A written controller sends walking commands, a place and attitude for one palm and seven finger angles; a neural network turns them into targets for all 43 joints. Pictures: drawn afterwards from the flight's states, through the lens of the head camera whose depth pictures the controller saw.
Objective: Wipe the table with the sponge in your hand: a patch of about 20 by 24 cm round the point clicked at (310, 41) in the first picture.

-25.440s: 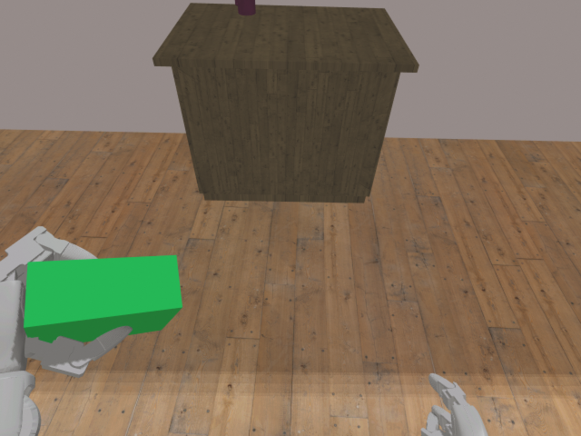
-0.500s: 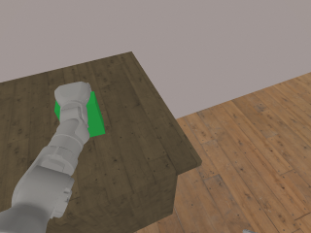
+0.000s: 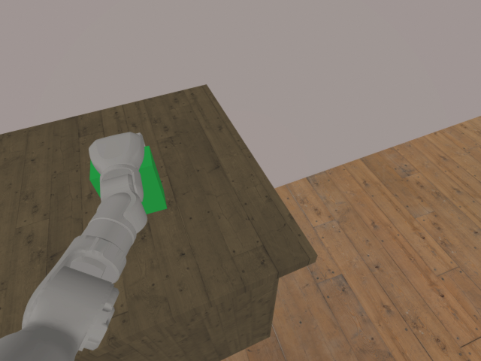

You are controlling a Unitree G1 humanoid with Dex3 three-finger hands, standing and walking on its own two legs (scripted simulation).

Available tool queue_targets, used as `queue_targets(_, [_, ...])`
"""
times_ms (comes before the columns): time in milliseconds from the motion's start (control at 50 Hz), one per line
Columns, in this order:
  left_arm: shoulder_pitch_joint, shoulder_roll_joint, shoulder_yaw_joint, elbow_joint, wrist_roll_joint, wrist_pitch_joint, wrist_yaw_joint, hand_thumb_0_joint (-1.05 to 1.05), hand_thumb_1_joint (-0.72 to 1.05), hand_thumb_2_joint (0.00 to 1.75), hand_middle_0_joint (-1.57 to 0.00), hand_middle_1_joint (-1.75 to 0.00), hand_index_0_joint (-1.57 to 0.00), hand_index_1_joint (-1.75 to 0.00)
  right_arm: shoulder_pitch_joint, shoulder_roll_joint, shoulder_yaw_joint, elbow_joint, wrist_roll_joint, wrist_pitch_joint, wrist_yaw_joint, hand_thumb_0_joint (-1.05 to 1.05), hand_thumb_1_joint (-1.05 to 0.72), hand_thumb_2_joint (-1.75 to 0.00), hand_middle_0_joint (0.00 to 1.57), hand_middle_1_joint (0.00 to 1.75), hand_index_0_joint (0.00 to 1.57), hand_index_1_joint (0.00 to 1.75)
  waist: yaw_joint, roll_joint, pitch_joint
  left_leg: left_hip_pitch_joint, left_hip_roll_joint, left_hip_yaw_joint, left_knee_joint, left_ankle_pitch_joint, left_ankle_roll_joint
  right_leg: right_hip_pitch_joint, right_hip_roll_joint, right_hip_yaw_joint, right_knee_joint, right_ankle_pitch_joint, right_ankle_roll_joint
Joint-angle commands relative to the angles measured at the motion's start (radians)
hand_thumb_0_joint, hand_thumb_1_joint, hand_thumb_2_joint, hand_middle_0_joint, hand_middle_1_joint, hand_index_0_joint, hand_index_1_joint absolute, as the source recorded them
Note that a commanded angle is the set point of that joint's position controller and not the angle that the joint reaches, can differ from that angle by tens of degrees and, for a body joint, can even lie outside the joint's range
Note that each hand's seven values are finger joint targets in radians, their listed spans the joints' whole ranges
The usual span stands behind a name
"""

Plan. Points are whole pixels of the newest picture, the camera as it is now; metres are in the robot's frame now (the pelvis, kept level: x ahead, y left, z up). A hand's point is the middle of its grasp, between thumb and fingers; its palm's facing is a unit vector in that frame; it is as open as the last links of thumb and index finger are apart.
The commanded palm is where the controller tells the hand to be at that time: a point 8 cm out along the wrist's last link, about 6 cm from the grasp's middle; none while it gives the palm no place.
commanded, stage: wipe back along the third lane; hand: left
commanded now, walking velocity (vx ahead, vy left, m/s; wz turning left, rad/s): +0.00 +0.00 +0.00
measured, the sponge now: (134, 192) +0.42 +0.23 +0.03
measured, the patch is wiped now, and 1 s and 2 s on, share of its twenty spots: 0.95 0.95 0.95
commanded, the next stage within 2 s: slide back across to the middle lane in 1.32 s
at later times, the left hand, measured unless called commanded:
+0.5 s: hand (133, 190) +0.38 +0.21 +0.09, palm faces +0.03 -0.04 -1.00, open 9.9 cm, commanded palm +0.33 +0.19 +0.11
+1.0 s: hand (141, 216) +0.33 +0.18 +0.09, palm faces +0.07 -0.05 -1.00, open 9.9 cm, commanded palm +0.28 +0.16 +0.11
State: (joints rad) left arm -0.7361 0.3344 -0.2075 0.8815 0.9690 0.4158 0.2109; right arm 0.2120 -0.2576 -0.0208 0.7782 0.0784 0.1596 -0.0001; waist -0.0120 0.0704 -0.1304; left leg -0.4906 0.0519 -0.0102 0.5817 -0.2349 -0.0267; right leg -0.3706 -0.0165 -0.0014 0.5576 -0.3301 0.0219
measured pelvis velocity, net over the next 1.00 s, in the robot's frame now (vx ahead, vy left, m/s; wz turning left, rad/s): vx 0.01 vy -0.02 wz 0.02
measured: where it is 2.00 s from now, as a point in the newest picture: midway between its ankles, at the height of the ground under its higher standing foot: outside the picture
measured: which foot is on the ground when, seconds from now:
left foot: down 0.00-1.00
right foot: down 0.00-1.00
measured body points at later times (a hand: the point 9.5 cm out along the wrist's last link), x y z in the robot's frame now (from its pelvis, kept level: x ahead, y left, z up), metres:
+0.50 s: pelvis +0.03 -0.01 +0.00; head +0.02 -0.04 +0.45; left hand +0.38 +0.21 +0.14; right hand +0.26 -0.22 -0.09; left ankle +0.03 +0.14 -0.73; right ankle -0.04 -0.14 -0.73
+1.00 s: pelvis +0.01 -0.02 +0.00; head -0.02 -0.06 +0.45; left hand +0.32 +0.18 +0.14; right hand +0.24 -0.22 -0.09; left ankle +0.03 +0.14 -0.73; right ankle -0.04 -0.14 -0.73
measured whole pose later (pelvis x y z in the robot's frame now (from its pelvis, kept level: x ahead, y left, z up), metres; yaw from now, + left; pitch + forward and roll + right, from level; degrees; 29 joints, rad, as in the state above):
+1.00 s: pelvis +0.01 -0.02 +0.00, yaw +1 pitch +1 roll +0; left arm -0.25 0.28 -0.35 0.18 1.01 0.60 0.10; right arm 0.03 -0.26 0.02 0.65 0.10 0.19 0.05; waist 0.06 0.10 -0.11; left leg -0.34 0.04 -0.02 0.58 -0.26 -0.05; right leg -0.24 -0.03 -0.02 0.60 -0.39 0.00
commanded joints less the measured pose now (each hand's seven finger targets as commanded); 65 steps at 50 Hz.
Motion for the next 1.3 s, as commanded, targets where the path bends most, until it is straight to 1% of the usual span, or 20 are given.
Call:
queue_targets(0, [-0.177, 0.055, -0.012, -0.089, -0.011, 0.032, -0.063, 0.0, 0.1, 1.3, -1.2, -1.6, -1.2, -1.6, -0.165, -0.126, -0.024, -0.158, 0.01, -0.034, -0.01, 0.0, -0.9, -0.9, 0.2, 0.3, 0.2, 0.3, 0.011, -0.128, -0.173, 0.228, -0.049, 0.03, -0.064, 0.149, 0.065, 0.016, 0.051, -0.071, -0.099, 0.241, -0.061])
queue_targets(120, [-0.089, 0.009, -0.045, -0.205, -0.003, 0.054, -0.096, 0.0, 0.1, 1.3, -1.2, -1.6, -1.2, -1.6, -0.209, -0.12, -0.018, -0.194, 0.009, -0.021, -0.005, 0.0, -0.9, -0.9, 0.2, 0.3, 0.2, 0.3, 0.025, -0.142, -0.181, 0.264, -0.054, 0.031, -0.049, 0.219, 0.065, 0.053, 0.047, -0.076, -0.085, 0.332, -0.068])
queue_targets(140, [-0.09, -0.032, -0.069, -0.251, -0.016, 0.051, -0.103, 0.0, 0.1, 1.3, -1.2, -1.6, -1.2, -1.6, -0.224, -0.113, -0.017, -0.207, 0.012, -0.021, -0.003, 0.0, -0.9, -0.9, 0.2, 0.3, 0.2, 0.3, 0.023, -0.134, -0.197, 0.274, -0.055, 0.028, -0.049, 0.242, 0.066, 0.065, 0.047, -0.078, -0.079, 0.354, -0.07])
queue_targets(180, [-0.008, 0.0, -0.044, -0.282, -0.011, 0.062, -0.103, 0.0, 0.1, 1.3, -1.2, -1.6, -1.2, -1.6, -0.233, -0.117, -0.016, -0.214, 0.008, -0.015, 0.005, 0.0, -0.9, -0.9, 0.2, 0.3, 0.2, 0.3, 0.042, -0.124, -0.198, 0.282, -0.059, 0.032, -0.037, 0.27, 0.065, 0.089, 0.044, -0.077, -0.071, 0.403, -0.072])
queue_targets(220, [0.013, -0.038, -0.079, -0.341, -0.016, 0.075, -0.11, 0.0, 0.1, 1.3, -1.2, -1.6, -1.2, -1.6, -0.259, -0.113, -0.01, -0.229, 0.011, -0.01, 0.011, 0.0, -0.9, -0.9, 0.2, 0.3, 0.2, 0.3, 0.037, -0.143, -0.186, 0.282, -0.061, 0.037, -0.035, 0.286, 0.064, 0.098, 0.042, -0.079, -0.07, 0.44, -0.07])
queue_targets(380, [0.094, -0.005, -0.064, -0.482, -0.021, 0.127, -0.135, 0.0, 0.1, 1.3, -1.2, -1.6, -1.2, -1.6, -0.317, -0.113, 0.001, -0.252, 0.016, 0.0, 0.015, 0.0, -0.9, -0.9, 0.2, 0.3, 0.2, 0.3, 0.052, -0.149, -0.176, 0.294, -0.067, 0.038, -0.025, 0.324, 0.061, 0.142, 0.037, -0.075, -0.053, 0.508, -0.072])
queue_targets(540, [0.248, -0.058, -0.107, -0.658, -0.024, 0.134, -0.158, 0.0, 0.1, 1.3, -1.2, -1.6, -1.2, -1.6, -0.358, -0.101, 0.002, -0.293, 0.019, -0.003, 0.043, 0.0, -0.9, -0.9, 0.2, 0.3, 0.2, 0.3, 0.06, -0.163, -0.19, 0.298, -0.065, 0.037, -0.008, 0.386, 0.061, 0.175, 0.038, -0.077, -0.028, 0.59, -0.073])
queue_targets(740, [0.363, 0.003, -0.068, -0.755, -0.017, 0.19, -0.147, 0.0, 0.1, 1.3, -1.2, -1.6, -1.2, -1.6, -0.407, -0.102, 0.011, -0.296, 0.025, -0.008, 0.047, 0.0, -0.9, -0.9, 0.2, 0.3, 0.2, 0.3, 0.085, -0.161, -0.121, 0.271, -0.066, 0.04, -0.036, 0.282, 0.054, 0.158, 0.042, -0.063, -0.042, 0.469, -0.069])
queue_targets(760, [0.331, -0.047, -0.129, -0.762, -0.012, 0.195, -0.152, 0.0, 0.1, 1.3, -1.2, -1.6, -1.2, -1.6, -0.409, -0.097, 0.014, -0.297, 0.028, -0.008, 0.044, 0.0, -0.9, -0.9, 0.2, 0.3, 0.2, 0.3, 0.071, -0.159, -0.116, 0.277, -0.068, 0.044, -0.038, 0.258, 0.057, 0.142, 0.042, -0.069, -0.041, 0.43, -0.066])
queue_targets(840, [0.359, -0.012, -0.095, -0.748, -0.002, 0.193, -0.156, 0.0, 0.1, 1.3, -1.2, -1.6, -1.2, -1.6, -0.411, -0.098, 0.009, -0.297, 0.025, -0.019, 0.044, 0.0, -0.9, -0.9, 0.2, 0.3, 0.2, 0.3, 0.089, -0.14, -0.123, 0.278, -0.068, 0.037, -0.04, 0.228, 0.056, 0.136, 0.045, -0.063, -0.044, 0.372, -0.074])
queue_targets(900, [0.388, -0.056, -0.13, -0.755, -0.013, 0.182, -0.157, 0.0, 0.1, 1.3, -1.2, -1.6, -1.2, -1.6, -0.416, -0.093, 0.011, -0.302, 0.029, -0.022, 0.048, 0.0, -0.9, -0.9, 0.2, 0.3, 0.2, 0.3, 0.083, -0.151, -0.115, 0.272, -0.067, 0.043, -0.04, 0.209, 0.057, 0.129, 0.042, -0.065, -0.043, 0.351, -0.07])
queue_targets(940, [0.429, -0.027, -0.095, -0.775, -0.018, 0.179, -0.152, 0.0, 0.1, 1.3, -1.2, -1.6, -1.2, -1.6, -0.425, -0.095, 0.006, -0.307, 0.027, -0.022, 0.052, 0.0, -0.9, -0.9, 0.2, 0.3, 0.2, 0.3, 0.095, -0.152, -0.111, 0.269, -0.065, 0.037, -0.044, 0.201, 0.056, 0.135, 0.044, -0.059, -0.051, 0.338, -0.072])
queue_targets(960, [0.404, -0.072, -0.146, -0.781, -0.021, 0.177, -0.154, 0.0, 0.1, 1.3, -1.2, -1.6, -1.2, -1.6, -0.425, -0.09, 0.01, -0.31, 0.029, -0.022, 0.052, 0.0, -0.9, -0.9, 0.2, 0.3, 0.2, 0.3, 0.082, -0.162, -0.094, 0.268, -0.067, 0.044, -0.046, 0.184, 0.059, 0.124, 0.042, -0.066, -0.051, 0.323, -0.067])
queue_targets(1040, [0.421, -0.034, -0.108, -0.785, -0.016, 0.181, -0.147, 0.0, 0.1, 1.3, -1.2, -1.6, -1.2, -1.6, -0.437, -0.095, 0.008, -0.304, 0.029, -0.026, 0.054, 0.0, -0.9, -0.9, 0.2, 0.3, 0.2, 0.3, 0.094, -0.151, -0.067, 0.263, -0.062, 0.039, -0.059, 0.148, 0.055, 0.11, 0.046, -0.054, -0.067, 0.259, -0.071])
queue_targets(1060, [0.42, -0.08, -0.157, -0.793, -0.019, 0.182, -0.148, 0.0, 0.1, 1.3, -1.2, -1.6, -1.2, -1.6, -0.44, -0.086, 0.01, -0.31, 0.032, -0.028, 0.054, 0.0, -0.9, -0.9, 0.2, 0.3, 0.2, 0.3, 0.088, -0.15, -0.061, 0.268, -0.066, 0.044, -0.06, 0.14, 0.058, 0.107, 0.043, -0.061, -0.066, 0.243, -0.067])
queue_targets(1080, [0.42, -0.07, -0.151, -0.791, -0.017, 0.182, -0.147, 0.0, 0.1, 1.3, -1.2, -1.6, -1.2, -1.6, -0.441, -0.087, 0.008, -0.306, 0.033, -0.03, 0.055, 0.0, -0.9, -0.9, 0.2, 0.3, 0.2, 0.3, 0.087, -0.159, -0.049, 0.268, -0.064, 0.042, -0.06, 0.127, 0.058, 0.095, 0.044, -0.06, -0.074, 0.217, -0.067])
queue_targets(1120, [0.44, -0.083, -0.167, -0.795, -0.015, 0.182, -0.148, 0.0, 0.1, 1.3, -1.2, -1.6, -1.2, -1.6, -0.447, -0.085, 0.009, -0.308, 0.033, -0.035, 0.058, 0.0, -0.9, -0.9, 0.2, 0.3, 0.2, 0.3, 0.092, -0.144, -0.052, 0.272, -0.067, 0.046, -0.056, 0.132, 0.06, 0.099, 0.042, -0.054, -0.072, 0.229, -0.068])
queue_targets(1140, [0.451, -0.045, -0.121, -0.795, -0.017, 0.182, -0.146, 0.0, 0.1, 1.3, -1.2, -1.6, -1.2, -1.6, -0.444, -0.091, 0.005, -0.304, 0.029, -0.035, 0.058, 0.0, -0.9, -0.9, 0.2, 0.3, 0.2, 0.3, 0.099, -0.163, -0.057, 0.268, -0.064, 0.039, -0.062, 0.128, 0.058, 0.108, 0.046, -0.052, -0.076, 0.222, -0.071])
queue_targets(1260, [0.505, -0.103, -0.185, -0.848, -0.019, 0.178, -0.148, 0.0, 0.1, 1.3, -1.2, -1.6, -1.2, -1.6, -0.461, -0.081, 0.009, -0.315, 0.032, -0.038, 0.067, 0.0, -0.9, -0.9, 0.2, 0.3, 0.2, 0.3, 0.092, -0.156, -0.047, 0.279, -0.066, 0.05, -0.057, 0.136, 0.06, 0.11, 0.042, -0.048, -0.072, 0.237, -0.066])
queue_targets(1280, [0.54, -0.082, -0.162, -0.845, -0.023, 0.178, -0.147, 0.0, 0.1, 1.3, -1.2, -1.6, -1.2, -1.6, -0.458, -0.08, 0.006, -0.314, 0.032, -0.04, 0.068, 0.0, -0.9, -0.9, 0.2, 0.3, 0.2, 0.3, 0.1, -0.181, -0.039, 0.278, -0.066, 0.048, -0.054, 0.138, 0.061, 0.113, 0.043, -0.047, -0.079, 0.24, -0.064])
